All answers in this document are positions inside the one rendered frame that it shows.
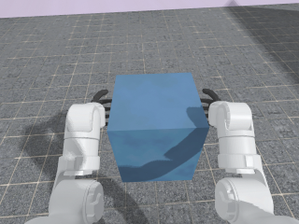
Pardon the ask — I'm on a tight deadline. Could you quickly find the robot left upper arm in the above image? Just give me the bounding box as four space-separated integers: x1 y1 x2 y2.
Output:
24 179 105 224

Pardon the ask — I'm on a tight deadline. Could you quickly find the robot left hand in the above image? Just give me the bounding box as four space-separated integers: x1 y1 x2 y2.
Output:
91 90 112 126

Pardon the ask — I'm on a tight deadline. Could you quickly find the robot right upper arm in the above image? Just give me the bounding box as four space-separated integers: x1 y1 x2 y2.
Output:
215 177 299 224

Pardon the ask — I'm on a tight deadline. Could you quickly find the robot right hand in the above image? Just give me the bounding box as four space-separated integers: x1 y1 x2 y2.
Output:
200 89 221 127

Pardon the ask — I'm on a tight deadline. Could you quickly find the carton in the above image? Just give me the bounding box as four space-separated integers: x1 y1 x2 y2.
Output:
107 72 209 183

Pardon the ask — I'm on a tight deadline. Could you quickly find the robot right forearm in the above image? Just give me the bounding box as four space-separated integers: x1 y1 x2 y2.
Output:
208 101 274 211

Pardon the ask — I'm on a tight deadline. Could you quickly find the robot left forearm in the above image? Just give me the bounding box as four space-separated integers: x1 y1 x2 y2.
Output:
49 102 106 214

